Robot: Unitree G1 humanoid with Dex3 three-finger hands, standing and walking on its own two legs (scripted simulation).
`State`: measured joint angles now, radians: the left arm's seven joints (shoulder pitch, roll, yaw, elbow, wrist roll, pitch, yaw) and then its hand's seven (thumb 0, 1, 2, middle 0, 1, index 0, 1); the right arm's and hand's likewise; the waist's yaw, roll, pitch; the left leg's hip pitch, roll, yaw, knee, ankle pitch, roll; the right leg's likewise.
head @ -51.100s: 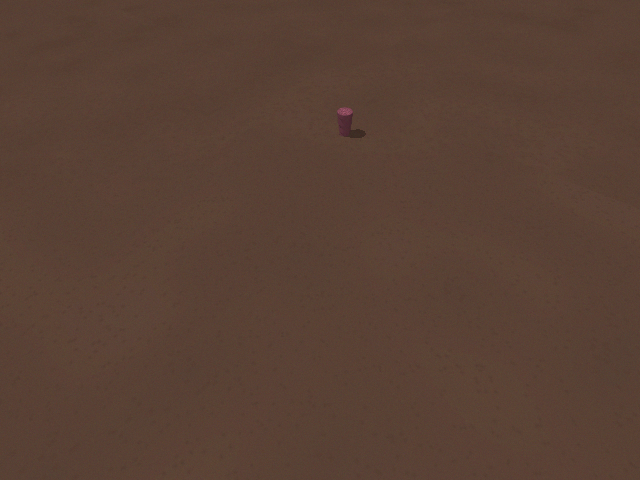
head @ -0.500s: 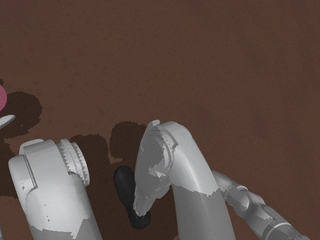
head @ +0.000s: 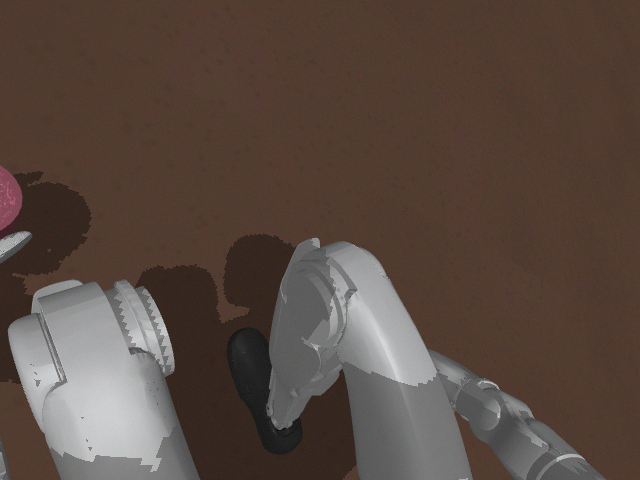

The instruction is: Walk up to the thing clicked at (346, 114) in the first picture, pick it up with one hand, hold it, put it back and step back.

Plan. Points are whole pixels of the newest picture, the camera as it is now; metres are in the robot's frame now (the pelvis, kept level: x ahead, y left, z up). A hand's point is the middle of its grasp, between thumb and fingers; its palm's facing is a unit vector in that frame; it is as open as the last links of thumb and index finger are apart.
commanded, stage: settle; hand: left
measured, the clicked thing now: out of the picture +0.42 +0.27 -0.21
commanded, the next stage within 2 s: lift in 1.62 s
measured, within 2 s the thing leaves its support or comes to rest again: leaves its support in 0.06 s
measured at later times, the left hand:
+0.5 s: hand out of the picture +0.39 +0.30 -0.08, palm faces +0.25 -0.97 -0.02, open 11.5 cm
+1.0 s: hand out of the picture +0.40 +0.30 +0.01, palm faces +0.25 -0.97 -0.04, open 11.6 cm
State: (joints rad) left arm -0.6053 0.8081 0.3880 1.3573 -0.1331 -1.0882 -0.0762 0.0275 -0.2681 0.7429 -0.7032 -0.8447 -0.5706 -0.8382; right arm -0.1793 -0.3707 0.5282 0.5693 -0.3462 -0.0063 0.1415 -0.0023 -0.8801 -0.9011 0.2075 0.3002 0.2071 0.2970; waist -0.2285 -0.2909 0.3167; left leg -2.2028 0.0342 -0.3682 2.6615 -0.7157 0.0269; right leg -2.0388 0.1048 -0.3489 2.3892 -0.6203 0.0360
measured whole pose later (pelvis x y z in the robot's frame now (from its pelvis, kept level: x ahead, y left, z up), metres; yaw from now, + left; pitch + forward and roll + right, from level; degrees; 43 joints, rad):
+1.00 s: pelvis +0.03 -0.02 +0.05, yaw +9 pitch +30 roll -9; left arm -0.50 0.47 0.31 0.77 -0.20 -0.62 -0.23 0.04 -0.52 1.07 -0.72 -1.00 -0.58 -1.00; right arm 0.02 -0.31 0.13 0.64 -0.08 0.04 0.08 0.00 -0.90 -0.90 0.21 0.30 0.21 0.30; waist -0.10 -0.03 -0.05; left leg -2.23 0.03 -0.14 2.40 -0.71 0.01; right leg -2.14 0.04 -0.17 2.31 -0.70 -0.03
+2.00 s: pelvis +0.03 -0.02 +0.10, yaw +12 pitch +33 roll -6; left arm -0.52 0.40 0.32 0.76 -0.17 -0.56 -0.26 0.04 -0.53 1.07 -0.72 -1.01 -0.58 -1.01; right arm 0.09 -0.28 0.04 0.66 -0.03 0.00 0.05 0.01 -0.92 -0.91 0.20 0.30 0.20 0.30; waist -0.09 0.00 -0.15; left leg -2.12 0.02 -0.07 2.24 -0.69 0.02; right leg -2.06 0.03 -0.10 2.18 -0.70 -0.02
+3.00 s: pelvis +0.07 +0.01 +0.35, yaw +17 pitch +21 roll -4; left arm -0.14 0.29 0.15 0.30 -0.21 -0.26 -0.15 0.04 -0.53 1.07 -0.72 -1.01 -0.59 -1.00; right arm 0.20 -0.25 0.00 0.60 0.06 -0.07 -0.04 0.01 -0.91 -0.90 0.20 0.30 0.20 0.30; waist -0.03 0.02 -0.16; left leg -1.18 0.01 -0.04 1.41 -0.58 0.02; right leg -1.12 0.03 -0.06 1.34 -0.58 0.00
